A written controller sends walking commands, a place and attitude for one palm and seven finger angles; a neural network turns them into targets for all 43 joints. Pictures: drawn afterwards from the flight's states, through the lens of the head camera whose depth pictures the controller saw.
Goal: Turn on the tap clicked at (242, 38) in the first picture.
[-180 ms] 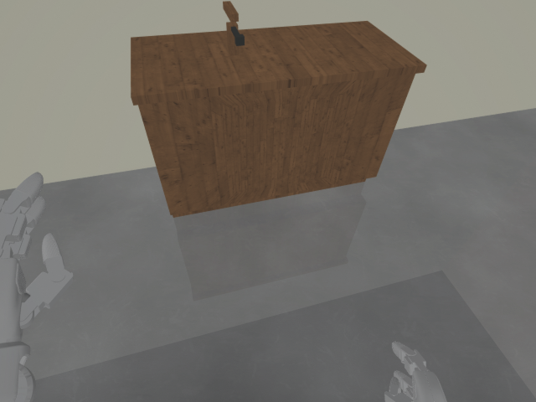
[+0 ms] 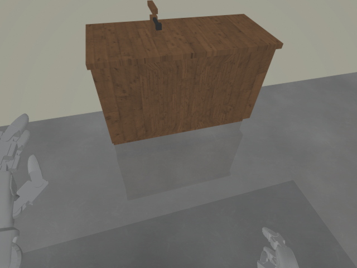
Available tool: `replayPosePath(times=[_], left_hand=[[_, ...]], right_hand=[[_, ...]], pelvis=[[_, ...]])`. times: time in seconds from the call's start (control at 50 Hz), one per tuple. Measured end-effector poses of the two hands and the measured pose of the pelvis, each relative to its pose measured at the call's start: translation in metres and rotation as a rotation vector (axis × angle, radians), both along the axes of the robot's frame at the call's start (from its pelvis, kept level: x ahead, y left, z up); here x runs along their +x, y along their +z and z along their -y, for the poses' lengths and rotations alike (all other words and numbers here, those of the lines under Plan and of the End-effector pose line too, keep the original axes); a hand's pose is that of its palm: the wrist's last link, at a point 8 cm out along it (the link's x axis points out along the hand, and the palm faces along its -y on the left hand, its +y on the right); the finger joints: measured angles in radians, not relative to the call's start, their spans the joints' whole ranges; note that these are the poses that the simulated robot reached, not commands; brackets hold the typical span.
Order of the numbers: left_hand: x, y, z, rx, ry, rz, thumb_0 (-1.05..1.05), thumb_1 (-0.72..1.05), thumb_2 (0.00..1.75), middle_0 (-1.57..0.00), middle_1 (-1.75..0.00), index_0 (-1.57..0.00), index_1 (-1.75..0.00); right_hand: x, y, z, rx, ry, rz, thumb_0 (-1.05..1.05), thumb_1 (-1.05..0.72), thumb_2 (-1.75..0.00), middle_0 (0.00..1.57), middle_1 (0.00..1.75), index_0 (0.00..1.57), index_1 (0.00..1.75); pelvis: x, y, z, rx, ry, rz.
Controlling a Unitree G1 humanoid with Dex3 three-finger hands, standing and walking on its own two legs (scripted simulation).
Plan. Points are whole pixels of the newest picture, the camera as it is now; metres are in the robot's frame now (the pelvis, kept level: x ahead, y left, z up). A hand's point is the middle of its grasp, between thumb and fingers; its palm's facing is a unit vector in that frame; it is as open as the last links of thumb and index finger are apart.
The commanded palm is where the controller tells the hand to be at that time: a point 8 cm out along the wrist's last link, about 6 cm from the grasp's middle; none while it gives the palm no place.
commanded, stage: stand and wait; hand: left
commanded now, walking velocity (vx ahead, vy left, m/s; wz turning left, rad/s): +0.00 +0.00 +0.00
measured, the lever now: (158, 26) +1.18 +0.17 +0.04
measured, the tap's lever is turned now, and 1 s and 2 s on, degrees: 0 0 0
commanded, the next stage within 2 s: look at it before walking up in 0.08 s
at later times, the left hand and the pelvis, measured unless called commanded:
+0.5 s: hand (46, 183) +0.21 +0.24 +0.15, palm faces +0.41 -0.84 -0.35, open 7.4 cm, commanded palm +0.17 +0.27 +0.18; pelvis +0.00 +0.00 +0.00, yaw -2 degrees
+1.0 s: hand (131, 121) +0.36 +0.13 +0.17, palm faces +0.21 -0.84 -0.50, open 7.4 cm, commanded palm +0.30 +0.18 +0.18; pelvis +0.10 -0.07 +0.00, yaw -9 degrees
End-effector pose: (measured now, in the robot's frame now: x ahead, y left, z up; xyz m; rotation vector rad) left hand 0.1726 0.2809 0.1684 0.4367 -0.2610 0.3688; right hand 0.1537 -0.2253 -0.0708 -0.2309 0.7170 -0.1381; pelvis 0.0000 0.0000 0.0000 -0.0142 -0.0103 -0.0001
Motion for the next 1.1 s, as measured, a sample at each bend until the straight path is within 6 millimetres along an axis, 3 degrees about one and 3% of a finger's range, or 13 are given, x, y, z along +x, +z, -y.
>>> replayPosePath(times=[0.42,0.52,0.62,0.76,0.9,1.0,1.1], left_hand=[[-0.005,-0.001,0.001,0.002,0.004,0.002,0.02,0.89,0.9,-0.21,-0.3,-0.21,-0.31],[0.004,-0.002,0.003,-0.006,0.011,0.016,0.02,0.89,0.9,-0.21,-0.3,-0.21,-0.31],[0.028,0.001,0.022,0.018,-0.014,0.035,0.02,0.89,0.9,-0.21,-0.3,-0.2,-0.31],[0.075,-0.004,0.08,0.048,-0.127,0.029,0.02,0.89,0.9,-0.21,-0.3,-0.2,-0.31],[0.117,0.004,0.105,0.095,-0.198,-0.052,0.02,0.89,0.9,-0.21,-0.3,-0.21,-0.31],[0.151,0.02,0.109,0.152,-0.207,-0.025,0.02,0.88,0.9,-0.22,-0.3,-0.21,-0.31],[0.189,0.019,0.108,0.127,-0.195,0.004,0.01,0.89,0.9,-0.21,-0.3,-0.21,-0.31]], right_hand=[[-0.006,-0.002,0.002,0.004,-0.007,0.001,0.02,-0.91,-0.9,0.2,0.3,0.2,0.3],[-0.008,-0.004,0.006,-0.002,-0.038,0.003,0.02,-0.9,-0.9,0.21,0.3,0.2,0.3],[-0.011,-0.013,0.016,0.033,-0.076,-0.001,0.01,-0.9,-0.9,0.21,0.3,0.2,0.3],[-0.012,-0.042,0.053,0.069,-0.116,-0.071,0.01,-0.9,-0.89,0.21,0.3,0.21,0.3],[-0.006,-0.027,0.097,0.025,-0.21,-0.161,0.02,-0.91,-0.89,0.2,0.3,0.2,0.3],[0.017,-0.021,0.115,-0.004,-0.236,-0.179,0.02,-0.91,-0.9,0.2,0.3,0.2,0.3],[0.062,-0.02,0.117,-0.01,-0.239,-0.151,0.02,-0.91,-0.9,0.2,0.3,0.2,0.3]], pelvis=[[-0.002,-0.002,0.001,0.003,-0.017,0.004],[0.003,-0.004,0.002,0.001,-0.04,-0.003],[0.014,-0.007,0.017,0.005,-0.08,0.007],[0.034,-0.02,0.048,0.016,-0.112,0.006],[0.068,-0.001,0.065,0.042,-0.153,-0.029],[0.098,0.003,0.07,0.051,-0.165,-0.046],[0.139,-0.001,0.07,0.054,-0.177,-0.044]])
